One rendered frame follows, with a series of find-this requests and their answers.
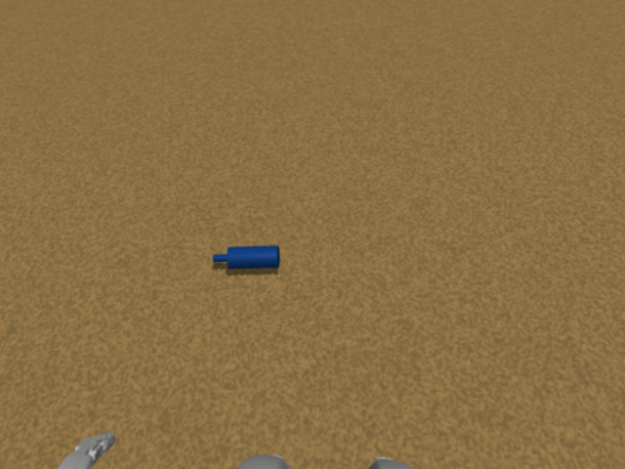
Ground bottle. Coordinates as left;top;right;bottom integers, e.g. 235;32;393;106
213;245;279;269

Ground left robot hand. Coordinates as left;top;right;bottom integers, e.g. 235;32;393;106
57;433;115;469

